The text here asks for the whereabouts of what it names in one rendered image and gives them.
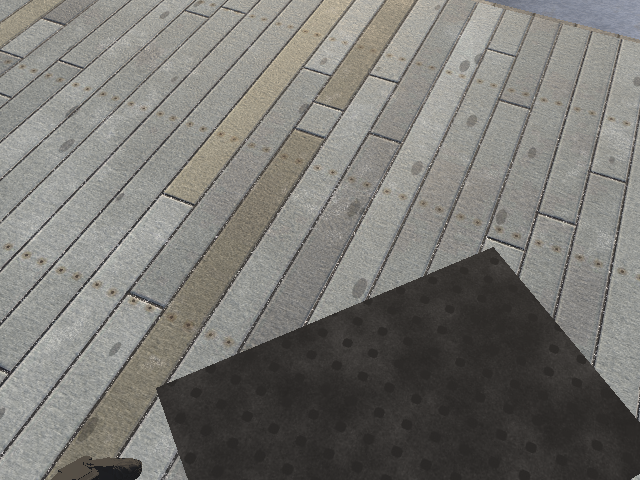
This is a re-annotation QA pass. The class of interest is left robot hand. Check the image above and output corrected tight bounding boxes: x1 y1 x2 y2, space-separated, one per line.
51 456 142 480

